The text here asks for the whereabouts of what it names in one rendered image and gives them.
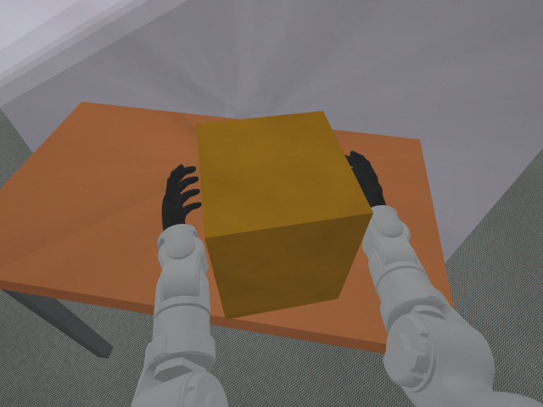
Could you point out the left robot upper arm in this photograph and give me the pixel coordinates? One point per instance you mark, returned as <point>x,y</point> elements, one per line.
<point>193,389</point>

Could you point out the robot left hand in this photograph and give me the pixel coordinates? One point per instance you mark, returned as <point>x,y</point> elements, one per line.
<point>172,211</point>

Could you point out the robot right hand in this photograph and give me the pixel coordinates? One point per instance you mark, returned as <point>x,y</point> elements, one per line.
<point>367,179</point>

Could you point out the carton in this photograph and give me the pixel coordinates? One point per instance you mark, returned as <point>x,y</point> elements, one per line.
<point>284,214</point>

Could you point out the table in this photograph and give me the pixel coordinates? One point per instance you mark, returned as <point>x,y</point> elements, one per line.
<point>81,218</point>

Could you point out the right robot upper arm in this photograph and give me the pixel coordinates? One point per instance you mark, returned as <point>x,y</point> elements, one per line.
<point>440,363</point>

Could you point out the right robot forearm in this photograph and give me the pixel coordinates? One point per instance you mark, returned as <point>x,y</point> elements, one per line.
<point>399,278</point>

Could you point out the left robot forearm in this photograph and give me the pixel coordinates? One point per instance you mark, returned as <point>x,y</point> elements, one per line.
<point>181,335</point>

